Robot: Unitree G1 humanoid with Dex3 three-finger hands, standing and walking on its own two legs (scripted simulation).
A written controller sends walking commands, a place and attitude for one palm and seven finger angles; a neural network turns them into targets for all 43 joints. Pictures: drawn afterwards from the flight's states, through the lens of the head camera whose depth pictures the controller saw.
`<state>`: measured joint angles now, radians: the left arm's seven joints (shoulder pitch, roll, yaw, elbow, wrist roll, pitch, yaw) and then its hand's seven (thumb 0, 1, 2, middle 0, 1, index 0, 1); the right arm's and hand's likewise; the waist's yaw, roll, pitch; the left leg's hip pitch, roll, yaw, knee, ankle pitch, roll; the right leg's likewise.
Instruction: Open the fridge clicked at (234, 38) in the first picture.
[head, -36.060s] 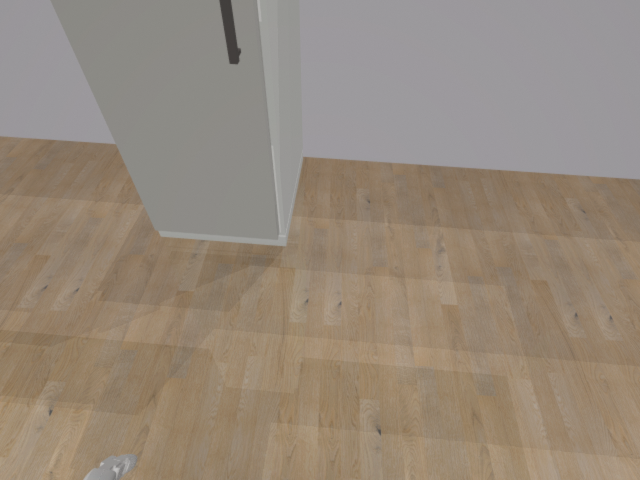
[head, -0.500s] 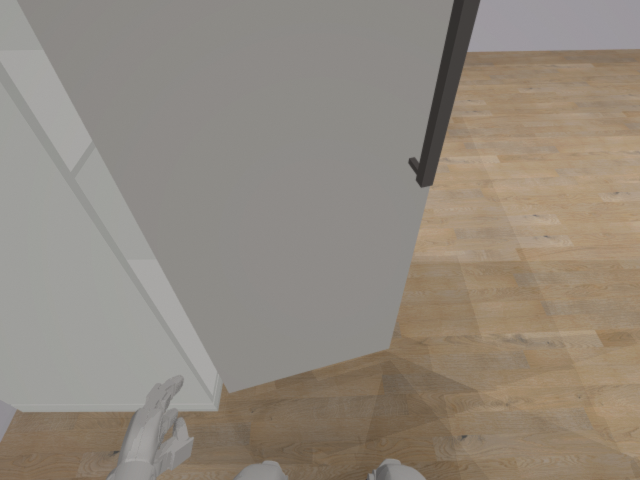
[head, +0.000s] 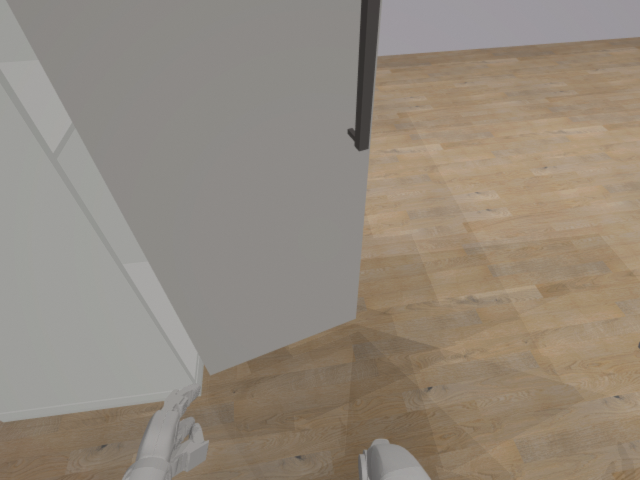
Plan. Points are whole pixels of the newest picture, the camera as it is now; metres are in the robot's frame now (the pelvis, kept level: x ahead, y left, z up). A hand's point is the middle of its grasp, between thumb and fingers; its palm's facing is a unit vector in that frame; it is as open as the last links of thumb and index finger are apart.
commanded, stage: stop stepping back and stand still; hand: right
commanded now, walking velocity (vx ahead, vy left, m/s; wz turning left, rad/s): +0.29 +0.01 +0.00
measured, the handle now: (361, 42) +0.69 -0.10 +0.24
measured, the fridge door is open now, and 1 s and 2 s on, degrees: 74 74 74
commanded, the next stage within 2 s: let the arm hang, fingers relaxed in 0.92 s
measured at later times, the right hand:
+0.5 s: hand out of the picture +0.08 -0.28 +0.20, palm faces +0.43 +0.82 -0.38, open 7.4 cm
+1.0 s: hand out of the picture +0.04 -0.28 +0.19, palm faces +0.43 +0.81 -0.40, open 7.4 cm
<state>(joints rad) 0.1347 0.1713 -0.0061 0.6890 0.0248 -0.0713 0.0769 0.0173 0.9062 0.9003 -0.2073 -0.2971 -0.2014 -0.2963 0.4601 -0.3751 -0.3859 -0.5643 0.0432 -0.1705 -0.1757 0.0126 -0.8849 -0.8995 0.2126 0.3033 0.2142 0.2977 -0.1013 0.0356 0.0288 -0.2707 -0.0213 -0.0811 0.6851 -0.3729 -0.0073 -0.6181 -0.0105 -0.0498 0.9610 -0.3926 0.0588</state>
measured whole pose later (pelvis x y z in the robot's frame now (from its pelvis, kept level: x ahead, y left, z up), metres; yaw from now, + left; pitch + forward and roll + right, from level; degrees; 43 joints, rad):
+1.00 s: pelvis -0.18 -0.03 +0.02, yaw +7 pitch -3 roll -2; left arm 0.27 0.23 0.00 0.68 0.01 -0.13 0.09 0.02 0.90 0.90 -0.21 -0.30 -0.20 -0.30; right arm 0.48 -0.37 -0.39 -0.37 0.04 -0.17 -0.18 0.01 -0.89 -0.90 0.21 0.30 0.21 0.30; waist -0.03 0.02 -0.03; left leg -0.27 0.01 0.07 0.52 -0.21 0.07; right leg -0.30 -0.02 -0.10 0.62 -0.38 -0.02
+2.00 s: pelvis -0.13 -0.07 +0.02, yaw +5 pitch +0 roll +0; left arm 0.08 0.22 0.01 1.11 0.02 -0.01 0.01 0.01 0.91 0.90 -0.21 -0.30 -0.20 -0.30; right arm 0.08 -0.24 0.01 1.10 -0.03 -0.01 -0.02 0.00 -0.91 -0.90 0.20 0.30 0.20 0.30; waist 0.01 0.01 0.05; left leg -0.18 0.02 -0.05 0.39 -0.21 -0.03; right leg -0.18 0.02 -0.06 0.39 -0.22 -0.04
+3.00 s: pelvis -0.11 -0.06 +0.03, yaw +6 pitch +0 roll +0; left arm 0.21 0.16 0.01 1.17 0.02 0.00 0.04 0.01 0.91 0.90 -0.20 -0.30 -0.20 -0.30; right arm 0.22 -0.18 0.01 1.14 -0.02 0.00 -0.03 0.00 -0.91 -0.90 0.20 0.30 0.20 0.30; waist 0.01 0.01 0.04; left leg -0.14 0.00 -0.05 0.38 -0.23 -0.02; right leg -0.13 0.00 -0.07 0.38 -0.24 -0.02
